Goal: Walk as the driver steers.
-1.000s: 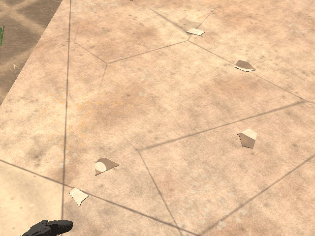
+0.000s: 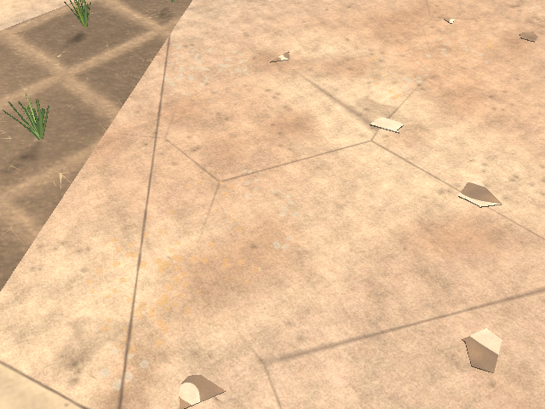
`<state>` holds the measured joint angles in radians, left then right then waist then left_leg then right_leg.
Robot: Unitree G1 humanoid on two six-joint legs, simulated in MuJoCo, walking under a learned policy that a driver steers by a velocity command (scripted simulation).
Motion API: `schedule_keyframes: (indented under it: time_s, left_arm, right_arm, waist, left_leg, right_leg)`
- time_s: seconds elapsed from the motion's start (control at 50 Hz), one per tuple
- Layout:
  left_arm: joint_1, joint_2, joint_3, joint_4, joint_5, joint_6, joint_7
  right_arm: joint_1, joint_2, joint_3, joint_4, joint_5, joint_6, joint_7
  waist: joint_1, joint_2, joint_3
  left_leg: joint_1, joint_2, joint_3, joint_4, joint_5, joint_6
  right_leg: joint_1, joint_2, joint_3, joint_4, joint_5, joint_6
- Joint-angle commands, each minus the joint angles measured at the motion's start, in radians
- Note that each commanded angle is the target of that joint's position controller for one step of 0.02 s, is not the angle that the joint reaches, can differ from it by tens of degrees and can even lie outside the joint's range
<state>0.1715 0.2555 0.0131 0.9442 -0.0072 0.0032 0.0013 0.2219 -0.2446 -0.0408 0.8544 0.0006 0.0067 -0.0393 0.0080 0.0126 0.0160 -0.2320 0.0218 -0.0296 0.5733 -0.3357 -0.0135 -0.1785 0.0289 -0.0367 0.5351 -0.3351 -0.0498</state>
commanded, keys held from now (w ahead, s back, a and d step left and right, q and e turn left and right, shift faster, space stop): w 0.28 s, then w+e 0.72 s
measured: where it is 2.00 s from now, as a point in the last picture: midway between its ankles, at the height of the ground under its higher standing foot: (382, 266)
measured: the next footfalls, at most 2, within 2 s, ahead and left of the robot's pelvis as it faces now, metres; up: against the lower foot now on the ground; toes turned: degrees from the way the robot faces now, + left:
left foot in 0.24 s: +0.14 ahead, +0.16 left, +0.00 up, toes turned +2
right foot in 0.74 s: +0.46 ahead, -0.09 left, +0.00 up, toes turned -15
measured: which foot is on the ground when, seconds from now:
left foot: up 0.00-0.22, down 0.24-0.76, up 0.78-1.00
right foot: down 0.00-0.24, up 0.26-0.72, down 0.74-1.00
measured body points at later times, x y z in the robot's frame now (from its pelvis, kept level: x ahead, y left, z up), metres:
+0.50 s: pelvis +0.16 +0.07 +0.01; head +0.17 +0.08 +0.46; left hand +0.31 +0.33 -0.11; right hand +0.16 -0.19 -0.12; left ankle +0.10 +0.16 -0.73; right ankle +0.26 -0.11 -0.66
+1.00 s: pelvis +0.44 -0.02 +0.01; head +0.46 -0.05 +0.46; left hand +0.60 +0.21 -0.10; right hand +0.51 -0.34 -0.08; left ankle +0.60 +0.13 -0.66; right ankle +0.42 -0.08 -0.73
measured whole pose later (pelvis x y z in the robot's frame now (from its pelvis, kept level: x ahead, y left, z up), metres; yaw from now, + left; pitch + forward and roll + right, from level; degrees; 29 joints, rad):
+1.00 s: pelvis +0.44 -0.02 +0.01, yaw -21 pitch +1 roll +0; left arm 0.29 0.26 0.07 0.82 -0.01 -0.06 -0.01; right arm 0.11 -0.30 -0.06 0.74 -0.02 -0.11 -0.02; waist 0.04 0.03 0.04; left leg -0.66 0.13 -0.09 0.94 -0.18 -0.04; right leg -0.19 0.13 0.07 0.33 -0.15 -0.11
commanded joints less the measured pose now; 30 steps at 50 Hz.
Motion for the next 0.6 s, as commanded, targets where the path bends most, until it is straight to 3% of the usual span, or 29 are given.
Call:
schedule_keyframes:
  time_s: [0.02,0.06,0.1,0.14,0.18,0.22,0.24,0.26,0.28,0.3,0.32,0.34,0.38,0.42,0.48,0.54,0.6]
  left_arm:
    - [0.075,0.210,0.054,-0.008,-0.012,-0.019,0.012]
    - [0.102,0.207,0.059,-0.001,-0.001,-0.051,0.016]
    - [0.089,0.196,0.060,-0.008,-0.015,-0.066,0.014]
    - [0.058,0.207,0.065,-0.014,-0.023,-0.062,0.010]
    - [0.026,0.220,0.071,-0.016,-0.030,-0.051,0.003]
    - [0.035,0.179,0.058,-0.008,-0.021,-0.052,-0.002]
    - [0.015,0.116,0.038,-0.016,-0.009,-0.060,-0.007]
    - [0.013,0.037,0.014,-0.067,0.005,-0.078,-0.006]
    - [0.002,0.111,0.032,-0.073,-0.026,-0.092,-0.005]
    - [-0.001,0.154,0.043,-0.074,-0.056,-0.101,-0.009]
    - [0.002,0.161,0.045,-0.062,-0.057,-0.104,-0.012]
    - [0.006,0.152,0.049,-0.050,-0.043,-0.102,-0.011]
    - [0.022,0.127,0.054,-0.035,-0.033,-0.086,-0.019]
    - [0.018,0.090,0.051,-0.036,-0.030,-0.071,-0.024]
    - [-0.059,0.068,0.046,-0.079,-0.020,-0.064,-0.025]
    - [-0.159,0.047,0.034,-0.128,-0.010,-0.066,-0.038]
    - [-0.238,0.035,0.026,-0.176,-0.013,-0.068,-0.056]
  right_arm:
    - [-0.110,-0.087,-0.022,-0.089,0.019,-0.041,0.001]
    - [-0.151,-0.102,-0.027,-0.104,0.028,-0.073,0.015]
    - [-0.149,-0.107,-0.029,-0.100,0.030,-0.095,0.033]
    - [-0.137,-0.089,-0.025,-0.080,0.027,-0.106,0.048]
    - [-0.044,-0.078,-0.029,-0.028,0.024,-0.104,0.056]
    - [0.117,-0.115,-0.055,0.031,0.028,-0.089,0.045]
    - [0.226,-0.172,-0.076,0.049,0.030,-0.085,0.033]
    - [0.315,-0.293,-0.095,0.048,0.019,-0.087,0.031]
    - [0.288,-0.240,-0.075,0.049,0.005,-0.101,0.041]
    - [0.190,-0.192,-0.059,0.023,0.006,-0.112,0.043]
    - [0.129,-0.149,-0.046,0.007,0.004,-0.118,0.046]
    - [0.087,-0.132,-0.037,-0.001,0.001,-0.120,0.049]
    - [0.073,-0.103,-0.026,0.003,-0.010,-0.121,0.047]
    - [0.106,-0.114,-0.030,0.018,-0.017,-0.122,0.041]
    - [0.109,-0.135,-0.034,0.025,-0.022,-0.120,0.029]
    - [0.115,-0.148,-0.036,0.031,-0.013,-0.120,0.016]
    - [0.165,-0.150,-0.038,0.055,-0.002,-0.111,0.013]
  waist:
    - [0.058,-0.182,0.145]
    - [0.075,-0.166,0.164]
    - [0.065,-0.117,0.119]
    - [0.048,-0.104,0.075]
    - [-0.009,-0.096,0.034]
    - [-0.083,-0.072,-0.026]
    - [-0.139,0.036,-0.060]
    - [-0.140,0.302,-0.124]
    - [-0.124,0.217,-0.108]
    - [-0.086,0.148,0.004]
    - [-0.066,0.112,0.042]
    - [-0.047,0.084,0.062]
    - [-0.026,0.092,0.063]
    - [-0.028,0.071,0.058]
    - [-0.035,0.044,0.081]
    - [-0.059,0.044,0.100]
    - [-0.078,0.024,0.122]
  left_leg:
    - [-0.271,-0.020,0.059,0.154,-0.115,0.035]
    - [-0.419,0.043,-0.009,0.278,-0.186,0.056]
    - [-0.443,0.079,-0.014,0.227,-0.162,0.064]
    - [-0.283,0.054,0.041,0.090,-0.053,0.052]
    - [-0.016,-0.011,0.123,-0.043,0.152,0.034]
    - [0.236,-0.053,0.133,-0.067,0.161,0.041]
    - [0.353,0.069,-0.035,-0.152,0.076,0.090]
    - [0.492,0.330,-0.510,-0.322,-0.065,0.243]
    - [0.438,0.395,-0.707,-0.408,-0.274,0.320]
    - [0.377,0.377,-0.592,-0.411,-0.322,0.289]
    - [0.328,0.323,-0.464,-0.422,-0.241,0.247]
    - [0.282,0.285,-0.355,-0.433,-0.106,0.211]
    - [0.225,0.227,-0.172,-0.449,0.120,0.162]
    - [0.220,0.209,-0.066,-0.453,0.268,0.162]
    - [0.190,0.207,0.027,-0.481,0.333,0.169]
    - [0.162,0.201,0.120,-0.509,0.355,0.160]
    - [0.239,0.227,0.170,-0.484,0.410,0.155]
  right_leg:
    - [-0.018,-0.327,0.468,-0.367,-0.469,-0.203]
    - [0.075,-0.396,0.546,-0.391,-0.330,-0.246]
    - [0.169,-0.372,0.463,-0.378,-0.182,-0.218]
    - [0.121,-0.296,0.319,-0.362,-0.039,-0.174]
    - [-0.019,-0.229,0.195,-0.310,0.047,-0.142]
    - [-0.145,-0.180,0.135,-0.165,0.128,-0.098]
    - [-0.236,-0.110,0.047,0.090,0.140,-0.038]
    - [-0.466,0.011,-0.015,0.446,-0.140,0.027]
    - [-0.568,-0.007,0.108,0.628,-0.246,0.015]
    - [-0.648,-0.073,0.137,0.685,-0.164,-0.018]
    - [-0.637,-0.109,0.133,0.674,-0.066,-0.032]
    - [-0.610,-0.132,0.139,0.628,0.011,-0.033]
    - [-0.532,-0.141,0.149,0.565,0.110,-0.020]
    - [-0.544,-0.127,0.146,0.528,0.178,0.001]
    - [-0.564,-0.112,0.139,0.366,0.290,0.029]
    - [-0.506,-0.109,0.064,0.198,0.411,0.036]
    - [-0.510,-0.103,0.029,0.107,0.416,0.010]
